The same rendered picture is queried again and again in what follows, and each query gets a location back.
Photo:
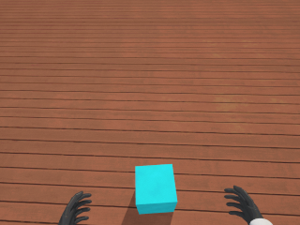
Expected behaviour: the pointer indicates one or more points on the robot right hand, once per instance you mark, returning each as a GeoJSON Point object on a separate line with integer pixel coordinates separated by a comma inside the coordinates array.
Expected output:
{"type": "Point", "coordinates": [250, 210]}

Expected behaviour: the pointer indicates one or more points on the robot left hand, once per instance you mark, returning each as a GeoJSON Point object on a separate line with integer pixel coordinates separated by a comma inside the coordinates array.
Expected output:
{"type": "Point", "coordinates": [71, 211]}

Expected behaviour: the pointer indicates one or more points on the carton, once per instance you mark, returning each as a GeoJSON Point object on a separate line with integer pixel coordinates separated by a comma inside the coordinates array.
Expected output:
{"type": "Point", "coordinates": [155, 190]}

